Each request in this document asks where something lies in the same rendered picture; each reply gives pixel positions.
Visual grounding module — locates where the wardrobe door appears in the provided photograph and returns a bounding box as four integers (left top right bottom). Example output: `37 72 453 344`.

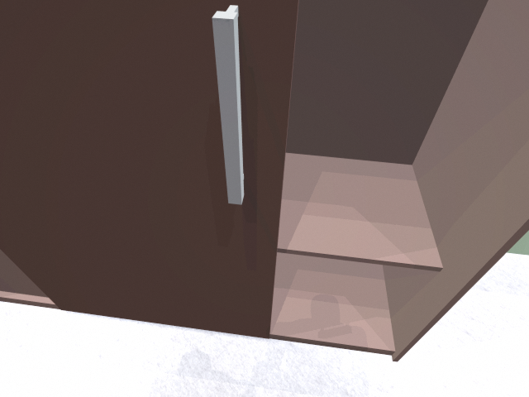
0 0 299 339
0 249 47 297

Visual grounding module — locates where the handle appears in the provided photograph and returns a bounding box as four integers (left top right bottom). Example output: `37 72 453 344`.
212 5 244 205

